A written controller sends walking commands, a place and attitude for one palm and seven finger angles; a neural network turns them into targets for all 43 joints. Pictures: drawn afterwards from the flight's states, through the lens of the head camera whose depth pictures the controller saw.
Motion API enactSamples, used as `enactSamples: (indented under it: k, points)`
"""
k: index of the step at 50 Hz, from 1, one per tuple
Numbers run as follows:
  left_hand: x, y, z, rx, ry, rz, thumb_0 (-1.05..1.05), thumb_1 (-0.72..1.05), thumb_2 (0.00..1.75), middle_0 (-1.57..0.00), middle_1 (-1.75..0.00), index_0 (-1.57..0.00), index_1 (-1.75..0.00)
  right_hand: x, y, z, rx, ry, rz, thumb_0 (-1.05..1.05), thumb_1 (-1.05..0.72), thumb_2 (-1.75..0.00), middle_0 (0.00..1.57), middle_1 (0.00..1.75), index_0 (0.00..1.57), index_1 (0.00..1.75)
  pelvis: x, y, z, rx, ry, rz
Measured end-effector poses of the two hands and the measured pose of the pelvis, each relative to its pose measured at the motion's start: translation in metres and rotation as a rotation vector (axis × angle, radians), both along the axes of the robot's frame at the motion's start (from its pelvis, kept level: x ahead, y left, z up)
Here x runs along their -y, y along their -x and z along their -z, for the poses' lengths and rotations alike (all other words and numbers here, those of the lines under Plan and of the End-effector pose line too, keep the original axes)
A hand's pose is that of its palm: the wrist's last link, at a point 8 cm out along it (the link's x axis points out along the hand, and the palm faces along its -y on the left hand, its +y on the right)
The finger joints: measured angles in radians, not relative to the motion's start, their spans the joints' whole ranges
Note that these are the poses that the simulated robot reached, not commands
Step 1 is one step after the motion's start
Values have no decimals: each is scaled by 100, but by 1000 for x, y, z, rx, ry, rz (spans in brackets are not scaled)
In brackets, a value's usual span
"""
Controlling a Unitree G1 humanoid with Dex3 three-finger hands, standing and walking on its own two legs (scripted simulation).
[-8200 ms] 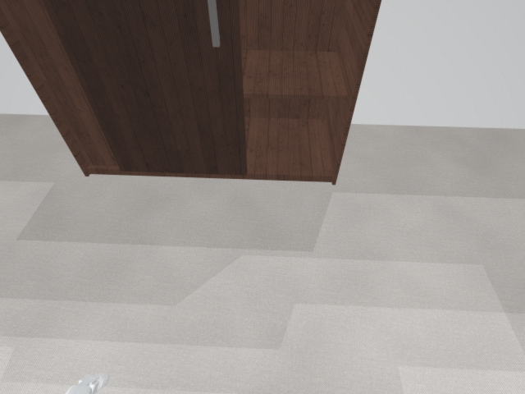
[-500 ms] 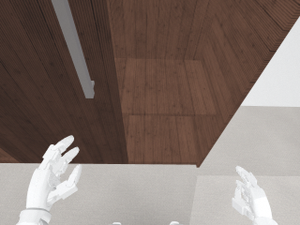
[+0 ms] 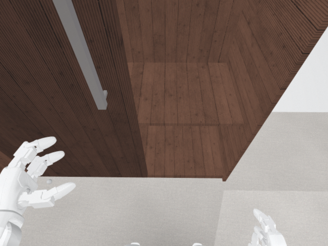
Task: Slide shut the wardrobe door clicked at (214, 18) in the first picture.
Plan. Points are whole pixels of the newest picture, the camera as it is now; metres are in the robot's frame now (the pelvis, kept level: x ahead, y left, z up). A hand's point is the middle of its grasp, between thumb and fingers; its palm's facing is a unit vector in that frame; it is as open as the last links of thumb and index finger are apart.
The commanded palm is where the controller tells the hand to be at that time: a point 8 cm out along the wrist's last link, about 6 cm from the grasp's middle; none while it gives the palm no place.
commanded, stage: raise the hand with hooked fingers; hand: left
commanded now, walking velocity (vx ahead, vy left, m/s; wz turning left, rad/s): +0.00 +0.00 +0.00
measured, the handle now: (87, 53) +0.51 +0.21 +0.19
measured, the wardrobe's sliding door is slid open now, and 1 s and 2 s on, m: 0.46 0.46 0.46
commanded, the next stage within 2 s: move the hooked fingers beside the handle in 1.20 s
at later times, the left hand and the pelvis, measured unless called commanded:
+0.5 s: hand (8, 159) +0.26 +0.31 +0.13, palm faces +0.08 -1.00 -0.06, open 13.9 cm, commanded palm +0.23 +0.35 +0.14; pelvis +0.01 +0.04 +0.03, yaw +1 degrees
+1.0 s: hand (14, 147) +0.27 +0.29 +0.16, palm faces +0.08 -1.00 -0.04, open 14.0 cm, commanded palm +0.24 +0.34 +0.16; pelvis +0.00 +0.02 +0.04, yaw +0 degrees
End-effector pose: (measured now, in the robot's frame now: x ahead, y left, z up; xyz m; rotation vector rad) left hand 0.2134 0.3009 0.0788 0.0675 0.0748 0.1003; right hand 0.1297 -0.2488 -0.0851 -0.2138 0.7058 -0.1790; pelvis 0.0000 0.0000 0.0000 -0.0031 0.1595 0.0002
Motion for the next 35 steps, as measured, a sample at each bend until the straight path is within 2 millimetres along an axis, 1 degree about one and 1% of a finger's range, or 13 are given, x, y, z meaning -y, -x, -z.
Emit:
enactSamples:
  k: [2, 4, 8, 11, 15, 18, 21, 24, 28, 31, 35]
  points:
    - [-5, 1, -5, 30, -7, -10, 0, 1, 51, -27, -87, -26, -88, 4, 0, -5, -4, 28, -2, 1, -90, -90, 20, 30, 20, 30, -5, -1, -2, 5, 4, -1]
    - [-9, 2, -5, 41, -6, 2, 0, -4, 49, -27, -90, -26, -91, 6, -2, -10, -3, 54, -10, 1, -90, -90, 20, 30, 20, 30, -9, -2, -3, 9, 8, -2]
    - [-12, -2, -2, 27, 6, 49, 0, -14, 45, -27, -96, -27, -97, 2, -12, -23, 24, 88, -26, 1, -90, -90, 20, 30, 20, 30, -18, -2, -7, 21, 16, -5]
    - [-16, -6, -8, 42, 3, 63, 0, -21, 42, -28, -101, -27, -101, -9, -23, -33, 61, 92, -43, 1, -90, -90, 20, 30, 20, 30, -23, -4, -10, 34, 21, -7]
    - [-28, -11, -30, 105, -16, 40, -1, -30, 38, -29, -107, -28, -107, -29, -37, -43, 107, 69, -77, 1, -90, -90, 20, 30, 20, 30, -29, -7, -15, 54, 28, -13]
    - [-38, -14, -46, 132, -24, 27, -1, -37, 35, -29, -111, -29, -112, -45, -45, -46, 128, 40, -105, 1, -90, -90, 20, 30, 20, 30, -33, -8, -19, 69, 32, -17]
    - [-48, -17, -54, 115, -14, 25, -1, -42, 33, -30, -115, -29, -115, -58, -50, -48, 138, 12, -122, 1, -90, -90, 20, 30, 20, 30, -36, -8, -23, 84, 32, -18]
    - [-55, -19, -57, 80, 3, 26, -1, -45, 32, -30, -117, -29, -117, -68, -53, -48, 139, -6, -134, 1, -90, -90, 20, 30, 20, 30, -38, -7, -26, 97, 31, -19]
    - [-61, -22, -63, 70, 13, 18, -1, -48, 31, -30, -118, -29, -119, -73, -51, -49, 127, -9, -147, 1, -90, -90, 20, 30, 20, 30, -39, -5, -29, 112, 30, -21]
    - [-64, -26, -73, 96, 5, 12, -1, -49, 30, -30, -119, -29, -119, -71, -47, -50, 112, -2, -151, 1, -90, -90, 20, 30, 20, 30, -37, -4, -31, 120, 28, -22]
    - [-66, -31, -88, 130, -7, 16, -1, -50, 30, -30, -119, -30, -120, -63, -41, -51, 96, 9, -139, 1, -90, -90, 20, 30, 20, 30, -34, -3, -34, 131, 26, -21]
